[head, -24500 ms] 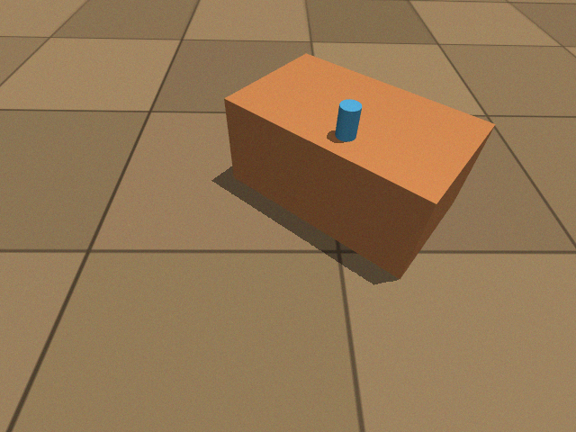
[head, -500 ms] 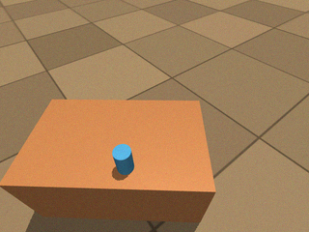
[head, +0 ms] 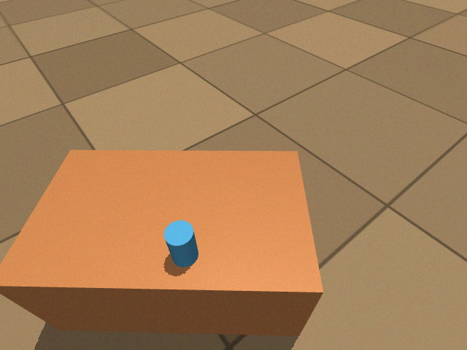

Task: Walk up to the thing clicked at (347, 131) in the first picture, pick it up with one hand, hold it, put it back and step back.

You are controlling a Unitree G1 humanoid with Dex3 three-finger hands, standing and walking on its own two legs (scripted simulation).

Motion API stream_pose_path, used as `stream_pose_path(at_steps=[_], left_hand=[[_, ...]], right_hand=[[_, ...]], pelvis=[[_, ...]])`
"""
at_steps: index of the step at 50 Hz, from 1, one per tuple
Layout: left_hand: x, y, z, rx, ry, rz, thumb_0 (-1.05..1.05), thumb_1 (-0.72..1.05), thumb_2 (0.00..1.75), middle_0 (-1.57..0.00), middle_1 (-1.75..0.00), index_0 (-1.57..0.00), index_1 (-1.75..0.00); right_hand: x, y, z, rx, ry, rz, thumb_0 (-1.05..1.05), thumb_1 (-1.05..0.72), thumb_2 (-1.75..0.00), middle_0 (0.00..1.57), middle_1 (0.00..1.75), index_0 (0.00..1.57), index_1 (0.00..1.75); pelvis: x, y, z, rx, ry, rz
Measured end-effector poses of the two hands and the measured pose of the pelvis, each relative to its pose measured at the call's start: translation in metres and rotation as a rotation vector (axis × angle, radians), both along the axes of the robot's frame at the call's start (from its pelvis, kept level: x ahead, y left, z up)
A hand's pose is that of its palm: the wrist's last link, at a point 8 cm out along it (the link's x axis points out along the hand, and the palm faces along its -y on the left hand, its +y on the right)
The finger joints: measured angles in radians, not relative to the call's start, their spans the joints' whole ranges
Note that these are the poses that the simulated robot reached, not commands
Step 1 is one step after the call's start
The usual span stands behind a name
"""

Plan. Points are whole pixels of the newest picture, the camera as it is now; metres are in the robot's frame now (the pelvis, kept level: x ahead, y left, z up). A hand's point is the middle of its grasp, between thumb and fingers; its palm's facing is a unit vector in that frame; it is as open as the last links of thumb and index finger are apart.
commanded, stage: home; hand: left
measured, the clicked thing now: (182, 244) +0.46 +0.17 -0.27
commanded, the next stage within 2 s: stand in 0.02 s
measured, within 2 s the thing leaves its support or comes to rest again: neither
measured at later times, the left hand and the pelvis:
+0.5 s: hand out of the picture +0.09 +0.24 -0.15, palm faces -0.02 -0.93 -0.36, open 10.9 cm; pelvis +0.01 +0.00 +0.00, yaw +0 degrees
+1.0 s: hand out of the picture +0.09 +0.24 -0.15, palm faces -0.03 -0.93 -0.36, open 7.4 cm; pelvis +0.01 -0.01 +0.00, yaw -1 degrees
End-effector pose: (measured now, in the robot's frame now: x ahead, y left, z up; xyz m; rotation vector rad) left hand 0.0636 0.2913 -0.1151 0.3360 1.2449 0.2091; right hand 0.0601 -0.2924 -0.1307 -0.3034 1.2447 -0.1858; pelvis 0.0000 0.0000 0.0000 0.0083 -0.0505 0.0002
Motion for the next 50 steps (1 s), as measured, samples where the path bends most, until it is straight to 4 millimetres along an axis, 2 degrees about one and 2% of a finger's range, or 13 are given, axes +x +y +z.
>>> stream_pose_path(at_steps=[9, 13, 18, 24, 29, 33, 39, 50], left_hand=[[0.013, -0.002, 0.001, 0.001, -0.011, -0.007, 0.00, -0.52, 0.07, -0.07, -0.06, -0.07, -0.07], [0.017, -0.003, 0.001, 0.001, -0.017, -0.007, 0.00, -0.43, 0.17, -0.12, -0.14, -0.12, -0.14], [0.020, -0.003, 0.001, -0.001, -0.025, -0.006, 0.00, -0.18, 0.42, -0.17, -0.22, -0.17, -0.23], [0.021, -0.003, 0.002, -0.001, -0.033, -0.007, 0.00, 0.23, 0.71, -0.19, -0.27, -0.19, -0.28], [0.019, -0.003, 0.001, -0.002, -0.026, -0.006, 0.00, 0.58, 0.83, -0.20, -0.29, -0.20, -0.30], [0.015, -0.003, 0.000, -0.004, -0.015, -0.004, 0.01, 0.75, 0.87, -0.20, -0.29, -0.20, -0.30], [0.013, -0.004, 0.000, -0.004, -0.006, -0.002, 0.01, 0.86, 0.89, -0.21, -0.30, -0.20, -0.30], [0.018, -0.005, 0.001, -0.005, -0.020, -0.008, 0.01, 0.90, 0.90, -0.21, -0.30, -0.20, -0.30]], right_hand=[[0.008, -0.003, 0.001, -0.002, -0.003, -0.004, 0.00, -0.90, -0.90, 0.20, 0.30, 0.21, 0.31], [0.010, -0.004, 0.002, -0.003, -0.002, -0.005, 0.00, -0.90, -0.90, 0.20, 0.30, 0.21, 0.31], [0.011, -0.006, 0.003, -0.006, -0.008, -0.007, 0.00, -0.90, -0.90, 0.20, 0.30, 0.20, 0.30], [0.010, -0.007, 0.003, -0.007, -0.013, -0.009, 0.00, -0.90, -0.90, 0.20, 0.30, 0.20, 0.30], [0.007, -0.007, 0.004, -0.006, -0.005, -0.010, 0.00, -0.90, -0.90, 0.20, 0.30, 0.20, 0.30], [0.004, -0.008, 0.003, -0.005, 0.005, -0.012, 0.00, -0.90, -0.90, 0.20, 0.30, 0.20, 0.30], [0.002, -0.008, 0.003, -0.006, 0.012, -0.013, 0.00, -0.90, -0.90, 0.20, 0.30, 0.20, 0.30], [0.006, -0.009, 0.003, -0.004, -0.004, -0.011, 0.00, -0.90, -0.90, 0.20, 0.30, 0.20, 0.30]], pelvis=[[0.006, -0.002, 0.000, -0.001, 0.004, -0.001], [0.008, -0.003, 0.001, -0.002, 0.005, -0.002], [0.009, -0.004, 0.001, -0.003, 0.003, -0.004], [0.009, -0.004, 0.001, -0.002, 0.002, -0.004], [0.008, -0.005, 0.001, -0.002, 0.005, -0.004], [0.008, -0.006, 0.001, -0.003, 0.007, -0.005], [0.008, -0.006, 0.001, -0.002, 0.008, -0.006], [0.009, -0.007, 0.001, -0.001, 0.007, -0.010]])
